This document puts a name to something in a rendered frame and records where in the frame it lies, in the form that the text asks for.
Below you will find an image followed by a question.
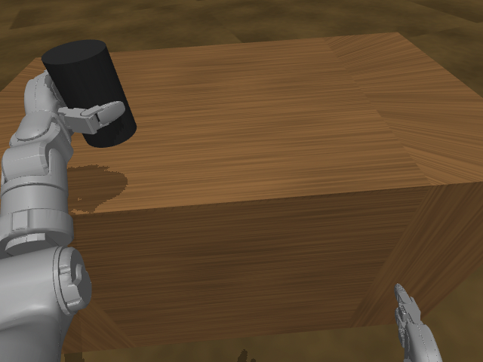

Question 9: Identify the can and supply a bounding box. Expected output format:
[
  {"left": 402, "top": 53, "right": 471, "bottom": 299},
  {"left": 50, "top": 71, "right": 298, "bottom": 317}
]
[{"left": 41, "top": 39, "right": 137, "bottom": 148}]

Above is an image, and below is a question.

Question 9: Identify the right robot hand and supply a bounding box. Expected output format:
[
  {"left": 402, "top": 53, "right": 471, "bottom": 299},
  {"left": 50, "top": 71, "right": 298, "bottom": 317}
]
[{"left": 394, "top": 284, "right": 443, "bottom": 362}]

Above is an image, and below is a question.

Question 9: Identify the left robot arm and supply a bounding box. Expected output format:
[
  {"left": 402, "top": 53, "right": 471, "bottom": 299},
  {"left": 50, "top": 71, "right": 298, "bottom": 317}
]
[{"left": 0, "top": 111, "right": 92, "bottom": 362}]

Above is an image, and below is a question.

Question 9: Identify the left robot hand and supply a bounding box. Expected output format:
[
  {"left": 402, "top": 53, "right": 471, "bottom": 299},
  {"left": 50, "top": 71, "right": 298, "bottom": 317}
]
[{"left": 24, "top": 70, "right": 125, "bottom": 136}]

